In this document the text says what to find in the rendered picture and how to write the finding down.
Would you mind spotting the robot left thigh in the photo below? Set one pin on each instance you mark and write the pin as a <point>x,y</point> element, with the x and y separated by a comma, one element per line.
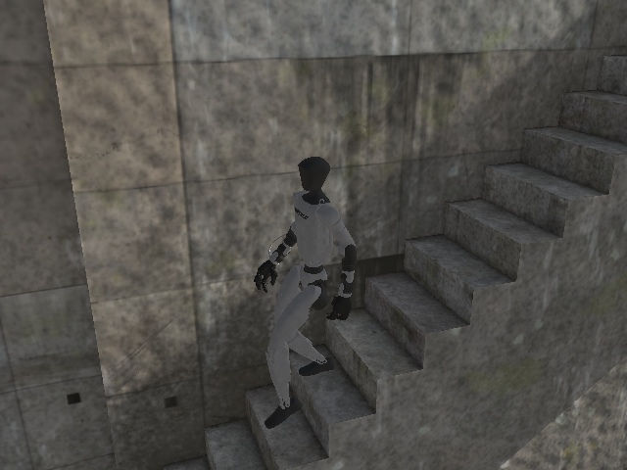
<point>296,314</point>

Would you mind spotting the right robot forearm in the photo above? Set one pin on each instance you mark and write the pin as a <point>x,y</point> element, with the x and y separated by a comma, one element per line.
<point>284,248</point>

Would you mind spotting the humanoid robot torso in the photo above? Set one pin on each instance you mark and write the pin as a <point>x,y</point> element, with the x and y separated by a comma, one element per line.
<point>314,242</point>

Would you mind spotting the right robot upper arm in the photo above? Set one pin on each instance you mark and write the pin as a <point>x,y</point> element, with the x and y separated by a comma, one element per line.
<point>295,197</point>

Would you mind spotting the right robot hand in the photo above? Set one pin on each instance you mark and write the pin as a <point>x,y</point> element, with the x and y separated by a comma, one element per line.
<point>266,269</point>

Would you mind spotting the left robot upper arm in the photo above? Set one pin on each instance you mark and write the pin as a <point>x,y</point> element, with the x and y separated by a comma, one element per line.
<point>332,219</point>

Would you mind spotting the left robot hand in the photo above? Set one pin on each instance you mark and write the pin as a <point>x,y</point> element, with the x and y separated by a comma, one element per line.
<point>342,306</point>

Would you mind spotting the left robot forearm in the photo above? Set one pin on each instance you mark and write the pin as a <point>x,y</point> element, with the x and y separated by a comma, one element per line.
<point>348,269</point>

